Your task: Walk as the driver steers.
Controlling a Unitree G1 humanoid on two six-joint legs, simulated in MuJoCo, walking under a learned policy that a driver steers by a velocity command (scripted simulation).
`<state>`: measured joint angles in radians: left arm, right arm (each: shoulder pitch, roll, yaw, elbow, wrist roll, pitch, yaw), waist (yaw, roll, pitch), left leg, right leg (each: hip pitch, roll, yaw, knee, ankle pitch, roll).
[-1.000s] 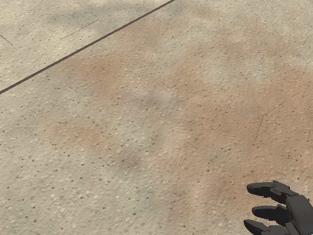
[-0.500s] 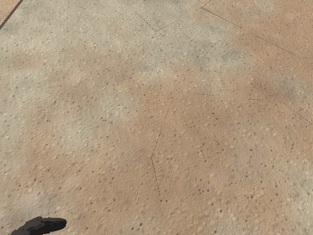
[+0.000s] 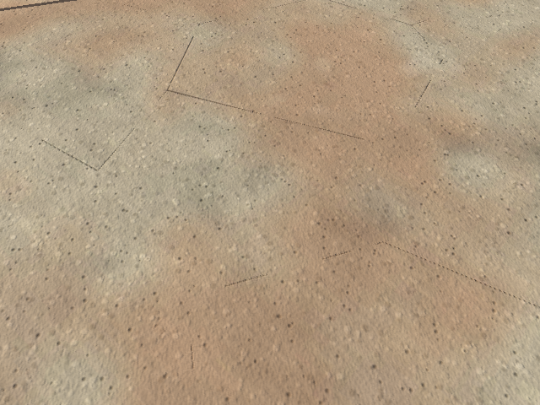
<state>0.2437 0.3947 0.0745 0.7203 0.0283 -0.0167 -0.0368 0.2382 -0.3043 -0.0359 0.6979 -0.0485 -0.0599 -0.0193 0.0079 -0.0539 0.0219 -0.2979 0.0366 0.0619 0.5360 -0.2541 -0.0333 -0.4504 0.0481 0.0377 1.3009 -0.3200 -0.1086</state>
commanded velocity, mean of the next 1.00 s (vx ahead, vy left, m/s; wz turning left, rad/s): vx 0.71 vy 0.00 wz -0.49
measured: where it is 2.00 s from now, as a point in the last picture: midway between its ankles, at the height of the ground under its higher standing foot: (337, 272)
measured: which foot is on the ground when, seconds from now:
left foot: down 0.00-0.32, up 0.34-0.70, down 0.72-1.00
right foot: up 0.00-0.30, down 0.32-0.74, up 0.76-1.00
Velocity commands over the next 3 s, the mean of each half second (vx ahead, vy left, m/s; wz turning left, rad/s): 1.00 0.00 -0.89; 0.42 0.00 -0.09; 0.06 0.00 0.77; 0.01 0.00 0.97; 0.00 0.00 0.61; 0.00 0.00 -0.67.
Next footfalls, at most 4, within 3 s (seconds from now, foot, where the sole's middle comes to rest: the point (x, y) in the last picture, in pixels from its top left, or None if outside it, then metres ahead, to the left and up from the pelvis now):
0.32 right None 0.44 -0.08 -0.77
0.72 left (327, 258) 0.91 -0.15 -0.77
1.18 right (399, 285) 0.82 -0.35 -0.77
1.62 left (298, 280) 0.83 -0.06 -0.77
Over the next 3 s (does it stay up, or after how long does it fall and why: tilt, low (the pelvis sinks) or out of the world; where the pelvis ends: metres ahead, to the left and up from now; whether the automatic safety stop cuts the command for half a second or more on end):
stays up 0.84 -0.18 0.00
